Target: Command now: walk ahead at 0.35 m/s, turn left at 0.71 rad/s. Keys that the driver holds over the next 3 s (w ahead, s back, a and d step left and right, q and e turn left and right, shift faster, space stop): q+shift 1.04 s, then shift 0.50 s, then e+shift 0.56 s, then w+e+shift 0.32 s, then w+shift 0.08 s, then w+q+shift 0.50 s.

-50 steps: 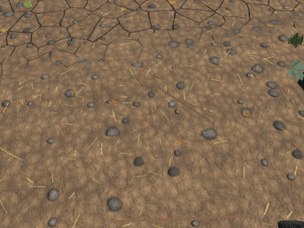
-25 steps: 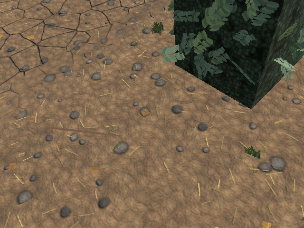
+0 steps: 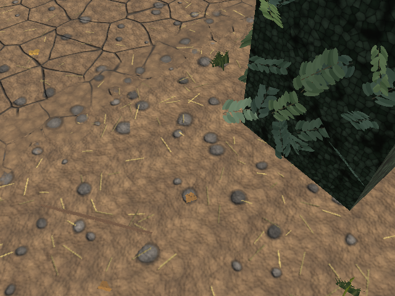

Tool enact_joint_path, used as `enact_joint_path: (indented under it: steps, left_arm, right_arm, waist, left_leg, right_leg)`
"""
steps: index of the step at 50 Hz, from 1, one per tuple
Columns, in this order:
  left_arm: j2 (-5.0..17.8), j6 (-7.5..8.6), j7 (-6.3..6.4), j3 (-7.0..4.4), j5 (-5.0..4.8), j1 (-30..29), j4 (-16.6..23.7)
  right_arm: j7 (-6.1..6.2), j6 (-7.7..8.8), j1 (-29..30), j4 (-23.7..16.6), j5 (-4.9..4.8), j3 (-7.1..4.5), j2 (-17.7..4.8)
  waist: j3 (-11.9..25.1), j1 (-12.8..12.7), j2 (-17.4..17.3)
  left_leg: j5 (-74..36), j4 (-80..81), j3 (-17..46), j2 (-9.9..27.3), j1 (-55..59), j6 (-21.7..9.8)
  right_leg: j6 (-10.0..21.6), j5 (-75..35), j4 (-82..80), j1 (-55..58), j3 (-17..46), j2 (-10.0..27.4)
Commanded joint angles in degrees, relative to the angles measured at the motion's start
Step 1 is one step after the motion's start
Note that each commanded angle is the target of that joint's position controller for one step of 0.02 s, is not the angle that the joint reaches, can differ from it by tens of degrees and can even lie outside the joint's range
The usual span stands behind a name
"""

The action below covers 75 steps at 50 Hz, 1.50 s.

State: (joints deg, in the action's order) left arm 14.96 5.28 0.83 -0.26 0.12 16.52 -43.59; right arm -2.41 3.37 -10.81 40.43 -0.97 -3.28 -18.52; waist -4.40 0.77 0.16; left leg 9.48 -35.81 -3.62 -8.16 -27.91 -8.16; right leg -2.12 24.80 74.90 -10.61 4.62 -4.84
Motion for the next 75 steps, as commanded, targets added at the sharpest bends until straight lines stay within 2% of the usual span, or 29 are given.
enact_joint_path:
  steps: [1,4,7,11,16,18,19,21,22,24,26,32,40,41,42,43,44,45,48,53,60,63,64,65,66,67,68,70,75]
  left_arm:
    - [10.77,3.35,-0.08,-2.43,0.17,-5.29,10.08]
    - [9.27,1.43,-0.19,-2.40,1.66,-3.96,10.97]
    - [6.26,0.23,0.72,-1.58,1.65,-7.94,12.54]
    - [6.57,-0.45,0.44,-1.94,0.10,-15.15,14.14]
    - [9.81,0.82,0.11,-3.96,0.14,-11.28,11.78]
    - [10.67,-0.10,1.15,-3.73,1.38,-8.57,12.85]
    - [12.58,-1.05,1.25,-4.49,2.16,-6.88,11.10]
    - [5.88,-2.19,2.00,-3.47,1.52,-11.56,14.17]
    - [6.43,-3.04,1.98,-3.41,1.60,-12.16,14.51]
    - [8.25,-3.78,2.13,-3.97,1.82,-13.54,13.59]
    - [8.15,-4.12,2.27,-4.29,2.11,-11.59,12.33]
    - [10.31,-4.31,2.00,-5.94,1.39,-11.17,10.29]
    - [11.65,-4.58,0.06,-7.62,-0.93,-12.41,8.03]
    - [9.52,-4.85,-0.09,-7.27,-1.21,-10.26,6.95]
    - [6.97,-5.33,-0.45,-6.72,-0.58,-8.44,6.45]
    - [5.63,-5.17,0.06,-6.12,1.56,-12.35,11.66]
    - [7.97,-4.81,0.76,-6.64,1.56,-18.38,12.89]
    - [8.52,-4.58,1.08,-6.88,0.54,-18.36,12.84]
    - [9.45,-4.25,1.70,-7.59,1.38,-14.22,10.29]
    - [5.81,-3.92,0.52,-6.05,0.12,-15.03,9.79]
    - [6.81,-3.88,-1.02,-5.50,-0.59,-14.69,9.54]
    - [6.39,-3.14,-1.54,-5.51,-0.41,-11.31,8.66]
    - [7.29,-2.91,-1.42,-5.62,0.39,-10.80,8.69]
    - [10.78,-2.92,-1.11,-5.97,1.65,-10.97,9.75]
    - [10.85,-3.11,-1.09,-5.77,2.56,-11.50,8.74]
    - [8.21,-2.83,-1.06,-5.21,1.69,-10.44,8.62]
    - [8.24,-2.80,-0.77,-5.20,1.03,-9.55,8.17]
    - [8.45,-3.00,-0.26,-5.10,-0.15,-10.62,7.80]
    - [7.07,-4.78,0.01,-4.61,-0.01,-10.37,6.44]
  right_arm:
    - [1.26,1.10,-4.29,-4.78,-0.38,-2.64,-8.11]
    - [2.27,0.56,-1.25,-5.91,-0.35,-2.34,-7.50]
    - [3.84,-1.52,-0.86,-5.47,-0.95,-3.29,-9.88]
    - [5.98,-5.08,-2.92,-4.98,-2.23,-3.96,-10.15]
    - [6.05,-6.01,1.04,-7.90,-0.70,-3.21,-6.35]
    - [5.29,-6.05,-4.66,-8.21,0.97,-1.04,-0.17]
    - [3.87,-5.54,-13.60,-9.65,-0.38,-1.63,-4.07]
    - [3.57,-6.56,-6.93,-6.08,-1.05,-4.31,-12.81]
    - [3.95,-7.43,-5.19,-6.19,-0.99,-4.35,-12.03]
    - [4.06,-7.70,-3.29,-7.88,-0.88,-3.52,-9.05]
    - [4.06,-7.34,-2.94,-8.72,-0.97,-2.68,-5.95]
    - [3.46,-7.25,0.33,-10.16,-0.40,-2.60,-5.50]
    - [1.68,-8.81,-2.39,-8.61,-0.74,-3.80,-5.54]
    - [2.15,-8.86,-6.27,-7.00,-0.62,-4.78,-7.11]
    - [3.13,-8.53,-10.38,-6.35,-0.68,-6.40,-12.23]
    - [3.60,-7.14,-7.86,-8.80,0.89,-7.22,-19.48]
    - [3.17,-5.28,-5.65,-9.68,2.47,-6.85,-16.45]
    - [3.29,-4.10,-3.38,-9.31,2.24,-6.17,-14.94]
    - [4.51,-4.45,2.68,-10.40,-0.21,-4.40,-9.78]
    - [5.52,-5.22,0.39,-9.82,-0.25,-4.46,-9.91]
    - [4.35,-5.92,0.97,-9.56,0.66,-3.28,-8.93]
    - [4.29,-5.95,3.80,-9.67,-0.23,-2.58,-7.82]
    - [4.36,-5.69,2.57,-9.43,0.05,-2.16,-6.41]
    - [4.25,-5.24,-1.19,-9.27,1.68,-1.36,-3.84]
    - [4.36,-4.84,-2.28,-9.25,1.13,-1.86,-5.11]
    - [4.70,-4.67,-0.25,-8.81,1.42,-2.89,-8.98]
    - [4.82,-4.79,1.75,-8.63,0.77,-3.64,-10.17]
    - [4.97,-5.72,1.71,-7.35,0.64,-3.34,-7.47]
    - [4.14,-5.47,2.92,-6.23,0.33,-0.68,-0.25]
  waist:
    - [8.93,0.10,5.55]
    - [4.37,-3.45,2.55]
    - [6.66,-3.04,0.66]
    - [11.91,0.34,-4.07]
    - [12.08,-2.18,-8.22]
    - [18.45,0.14,7.09]
    - [23.50,5.40,20.74]
    - [15.02,0.39,5.90]
    - [13.62,0.49,2.45]
    - [8.09,0.69,3.55]
    - [8.76,-0.13,6.17]
    - [10.78,-1.20,6.79]
    - [10.93,1.34,7.02]
    - [10.45,2.35,3.85]
    - [6.85,2.85,-9.14]
    - [6.36,0.56,-20.34]
    - [8.11,3.69,-12.77]
    - [6.88,1.60,-11.92]
    - [8.61,-1.93,-8.90]
    - [11.31,-0.87,-7.72]
    - [11.13,1.43,-10.66]
    - [9.83,-1.27,-9.77]
    - [9.86,-1.13,-7.22]
    - [11.72,1.58,4.37]
    - [8.79,3.14,13.94]
    - [8.52,0.38,12.07]
    - [8.15,-0.65,9.40]
    - [7.29,-0.47,6.62]
    - [9.20,-1.67,10.83]
  left_leg:
    - [-22.47,18.56,33.63,18.55,27.92,-11.67]
    - [-34.88,20.53,24.90,12.67,14.06,-10.40]
    - [-43.12,16.51,20.61,7.46,8.71,-6.37]
    - [-28.23,12.31,23.98,4.81,10.11,1.95]
    - [-11.69,0.69,31.77,4.86,17.55,4.14]
    - [30.52,-21.87,19.92,-4.39,2.55,7.90]
    - [32.04,-32.13,16.87,-0.11,-5.76,9.91]
    - [20.93,-38.46,13.72,5.36,-6.79,13.96]
    - [17.63,-39.24,12.48,6.15,-5.41,14.44]
    - [14.23,-37.51,8.65,8.16,-5.19,14.16]
    - [13.48,-35.01,6.46,9.15,-5.80,14.04]
    - [10.79,-26.04,5.53,14.26,-5.24,13.53]
    - [6.27,0.43,-1.96,11.29,12.71,7.21]
    - [3.96,5.57,-0.32,9.71,18.78,4.94]
    - [-9.37,14.10,14.98,17.96,25.63,-0.31]
    - [-12.79,16.59,39.05,29.05,25.80,-11.28]
    - [-8.02,18.93,36.71,28.29,22.95,-12.38]
    - [-4.60,19.59,32.73,25.47,21.48,-9.26]
    - [-11.92,15.75,25.02,20.00,18.62,-3.90]
    - [-16.44,12.05,25.60,16.82,21.79,-2.97]
    - [-23.53,8.10,31.12,17.90,19.54,-4.13]
    - [-18.47,6.45,31.86,14.99,17.36,-1.73]
    - [-10.73,5.11,30.51,12.85,14.66,0.90]
    - [4.89,-3.70,23.87,6.83,10.61,4.40]
    - [23.06,-8.90,17.46,1.21,4.15,8.19]
    - [28.45,-17.90,15.55,3.45,1.75,11.03]
    - [27.17,-24.07,15.13,3.90,-0.14,12.13]
    - [23.23,-27.57,15.64,4.70,-1.42,13.70]
    - [17.98,-5.73,7.25,7.31,8.43,14.50]
  right_leg:
    - [0.68,-0.38,5.93,-27.32,4.88,4.34]
    - [-1.19,-2.30,-5.57,-22.08,3.11,5.44]
    - [-3.89,-9.31,-23.23,-18.15,-0.68,1.32]
    - [-4.28,-23.64,-39.74,-11.72,0.47,-2.79]
    - [-1.59,-30.17,-54.53,-5.09,5.89,2.08]
    - [7.15,-56.13,-50.69,17.33,20.83,19.97]
    - [17.75,-46.33,-52.88,21.11,40.05,33.45]
    - [14.41,-28.04,-53.34,11.76,24.97,23.27]
    - [12.05,-23.29,-54.50,7.44,19.97,19.92]
    - [12.21,-24.35,-57.20,-0.67,12.03,16.82]
    - [13.93,-26.19,-58.62,0.45,7.73,16.57]
    - [16.50,-23.37,-60.60,3.55,1.47,21.58]
    - [9.71,-15.71,-53.68,-0.24,-10.44,22.79]
    - [6.34,-11.33,-47.46,-4.72,-12.89,20.35]
    - [0.46,1.27,-31.67,-17.67,-17.98,14.14]
    - [-3.56,13.97,-17.74,-34.53,-11.44,5.37]
    - [-2.17,11.48,-10.42,-35.21,-2.26,5.12]
    - [-0.47,5.25,-10.07,-35.02,-0.04,5.41]
    - [-0.85,-5.10,-10.96,-29.59,0.43,5.10]
    - [-2.53,-9.17,-22.73,-25.74,0.73,1.49]
    - [-1.46,-4.81,-33.95,-14.91,-0.32,2.81]
    - [0.71,-14.88,-49.22,-5.99,-1.49,3.38]
    - [2.08,-24.02,-53.04,-0.69,1.29,6.69]
    - [5.83,-38.45,-53.65,4.73,11.06,16.47]
    - [15.66,-46.69,-54.09,3.33,19.88,23.78]
    - [19.95,-43.44,-55.37,2.77,22.73,26.39]
    - [19.27,-40.41,-55.02,3.64,20.64,24.61]
    - [15.98,-36.06,-54.20,3.84,15.15,21.06]
    - [13.46,-39.80,-52.50,4.57,5.52,14.85]
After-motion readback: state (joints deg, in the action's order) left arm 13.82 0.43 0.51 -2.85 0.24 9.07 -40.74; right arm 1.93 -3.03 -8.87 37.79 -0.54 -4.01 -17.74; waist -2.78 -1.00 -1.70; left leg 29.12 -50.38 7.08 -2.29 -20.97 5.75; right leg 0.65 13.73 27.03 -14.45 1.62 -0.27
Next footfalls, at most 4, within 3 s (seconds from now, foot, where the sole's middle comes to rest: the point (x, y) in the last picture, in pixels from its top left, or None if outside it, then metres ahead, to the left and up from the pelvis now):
0.34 right None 0.40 -0.06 -0.75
0.82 left None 0.18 0.10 -0.75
1.28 right None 0.39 0.03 -0.75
1.58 left None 0.13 0.10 -0.75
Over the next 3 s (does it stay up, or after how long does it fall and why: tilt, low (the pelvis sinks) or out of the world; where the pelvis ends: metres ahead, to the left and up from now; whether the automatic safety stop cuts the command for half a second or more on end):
stays up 0.66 0.22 0.03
